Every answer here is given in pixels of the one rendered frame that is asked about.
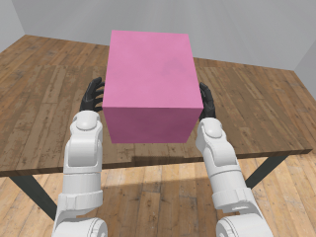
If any right robot forearm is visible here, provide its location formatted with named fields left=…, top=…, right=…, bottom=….
left=196, top=118, right=274, bottom=237

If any right robot upper arm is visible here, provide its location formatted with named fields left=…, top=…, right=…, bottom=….
left=215, top=213, right=273, bottom=237

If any robot right hand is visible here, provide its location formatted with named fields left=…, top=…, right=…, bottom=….
left=198, top=82, right=216, bottom=122

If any left robot upper arm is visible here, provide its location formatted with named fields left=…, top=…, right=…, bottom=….
left=52, top=217, right=108, bottom=237

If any left robot forearm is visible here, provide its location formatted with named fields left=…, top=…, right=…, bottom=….
left=51, top=110, right=103, bottom=237

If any robot left hand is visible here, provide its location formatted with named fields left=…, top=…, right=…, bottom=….
left=79, top=77, right=106, bottom=113

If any carton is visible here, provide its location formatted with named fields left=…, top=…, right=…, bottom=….
left=102, top=30, right=203, bottom=144

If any table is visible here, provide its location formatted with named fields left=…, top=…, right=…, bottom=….
left=0, top=65, right=314, bottom=221

